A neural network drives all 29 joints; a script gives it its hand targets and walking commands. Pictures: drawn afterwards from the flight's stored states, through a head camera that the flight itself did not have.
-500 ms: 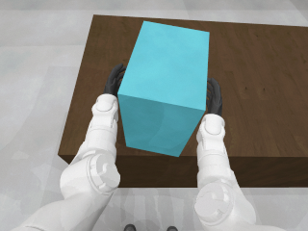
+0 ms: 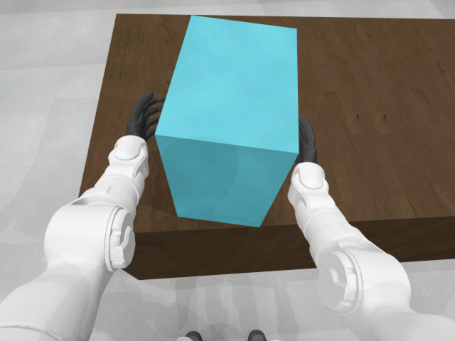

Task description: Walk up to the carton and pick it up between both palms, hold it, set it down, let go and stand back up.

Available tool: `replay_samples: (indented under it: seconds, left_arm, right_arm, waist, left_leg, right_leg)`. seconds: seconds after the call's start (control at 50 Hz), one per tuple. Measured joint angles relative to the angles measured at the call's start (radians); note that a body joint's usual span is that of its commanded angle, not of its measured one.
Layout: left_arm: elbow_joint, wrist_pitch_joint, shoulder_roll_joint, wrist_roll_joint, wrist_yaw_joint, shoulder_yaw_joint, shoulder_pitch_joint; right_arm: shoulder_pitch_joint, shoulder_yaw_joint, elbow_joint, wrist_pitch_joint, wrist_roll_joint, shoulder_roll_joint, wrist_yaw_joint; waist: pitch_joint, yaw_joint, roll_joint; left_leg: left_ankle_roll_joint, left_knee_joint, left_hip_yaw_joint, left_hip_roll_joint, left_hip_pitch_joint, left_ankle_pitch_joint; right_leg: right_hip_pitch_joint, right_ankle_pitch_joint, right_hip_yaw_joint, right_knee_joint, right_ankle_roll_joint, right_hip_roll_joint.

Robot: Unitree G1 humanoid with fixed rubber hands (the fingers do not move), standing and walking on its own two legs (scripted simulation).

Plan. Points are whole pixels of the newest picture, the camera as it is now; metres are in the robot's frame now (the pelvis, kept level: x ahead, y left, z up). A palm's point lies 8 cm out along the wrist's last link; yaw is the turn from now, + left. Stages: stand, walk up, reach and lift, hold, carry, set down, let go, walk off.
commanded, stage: set down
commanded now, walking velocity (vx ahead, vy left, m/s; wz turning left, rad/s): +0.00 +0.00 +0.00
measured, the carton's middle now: (229, 134) +0.48 +0.00 +0.02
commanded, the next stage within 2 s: none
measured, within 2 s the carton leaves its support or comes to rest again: neither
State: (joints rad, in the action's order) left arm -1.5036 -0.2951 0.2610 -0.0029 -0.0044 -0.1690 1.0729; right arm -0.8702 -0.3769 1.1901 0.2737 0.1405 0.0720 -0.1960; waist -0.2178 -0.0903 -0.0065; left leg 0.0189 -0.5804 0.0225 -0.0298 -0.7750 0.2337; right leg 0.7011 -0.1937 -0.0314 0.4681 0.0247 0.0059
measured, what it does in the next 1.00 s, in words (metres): stands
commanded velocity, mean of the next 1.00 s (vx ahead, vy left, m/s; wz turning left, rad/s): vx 0.00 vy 0.00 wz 0.00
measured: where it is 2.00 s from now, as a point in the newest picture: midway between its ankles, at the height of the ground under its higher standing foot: outside the picture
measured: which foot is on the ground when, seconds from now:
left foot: down 0.00-1.00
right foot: down 0.00-1.00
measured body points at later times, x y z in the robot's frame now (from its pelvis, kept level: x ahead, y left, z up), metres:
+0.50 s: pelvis -0.03 +0.00 +0.00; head +0.04 +0.03 +0.44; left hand +0.48 +0.20 +0.13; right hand +0.44 -0.18 +0.12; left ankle +0.00 +0.10 -0.72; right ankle -0.01 -0.14 -0.72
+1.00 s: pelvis -0.03 -0.01 +0.01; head +0.02 +0.03 +0.46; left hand +0.48 +0.20 +0.19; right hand +0.44 -0.18 +0.19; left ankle +0.00 +0.10 -0.72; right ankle -0.01 -0.14 -0.72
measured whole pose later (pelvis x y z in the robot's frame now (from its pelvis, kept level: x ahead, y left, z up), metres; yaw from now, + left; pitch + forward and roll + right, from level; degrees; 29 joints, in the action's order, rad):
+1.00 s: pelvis -0.03 -0.01 +0.01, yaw +2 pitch +17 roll -2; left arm -1.53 0.04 0.48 -0.40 0.04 0.21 1.34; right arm -1.16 -0.14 1.11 -0.20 -0.25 -0.12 -0.23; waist -0.22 -0.16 -0.03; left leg 0.01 -0.47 0.00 -0.02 -0.62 0.15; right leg 0.56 -0.14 -0.05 0.41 0.00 0.00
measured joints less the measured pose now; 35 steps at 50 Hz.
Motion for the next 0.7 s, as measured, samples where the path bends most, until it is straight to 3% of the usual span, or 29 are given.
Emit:
replay_samples:
  seconds: [0.18,0.4,0.58,0.7]
  left_arm:
    - [-0.055,0.004,0.052,-0.127,0.008,0.166,0.067]
    - [0.021,0.104,0.097,-0.282,0.029,0.287,0.101]
    - [-0.048,0.200,0.131,-0.379,0.041,0.376,0.205]
    - [-0.032,0.244,0.154,-0.376,0.035,0.369,0.242]
  right_arm:
    - [-0.068,0.108,0.108,0.025,-0.204,-0.128,0.006]
    - [-0.141,0.274,0.034,-0.132,-0.400,-0.241,0.037]
    - [-0.236,0.256,0.031,-0.292,-0.378,-0.221,0.024]
    - [-0.266,0.223,-0.001,-0.351,-0.351,-0.204,0.000]
  waist:
    - [-0.022,-0.014,0.013]
    - [-0.019,-0.008,0.023]
    - [-0.006,-0.034,0.000]
    - [-0.021,-0.052,-0.014]
  left_leg:
    - [-0.018,-0.093,-0.031,-0.009,-0.054,0.035]
    - [0.006,-0.059,-0.020,0.005,-0.009,0.006]
    - [0.007,0.006,-0.013,0.019,0.058,-0.040]
    - [-0.002,0.040,-0.017,0.014,0.072,-0.064]
  right_leg:
    - [0.017,-0.019,-0.028,0.035,0.000,0.010]
    - [-0.009,-0.001,-0.019,0.036,0.005,-0.004]
    - [-0.051,0.017,-0.014,0.025,-0.002,-0.018]
    - [-0.063,0.038,-0.018,-0.005,-0.011,-0.012]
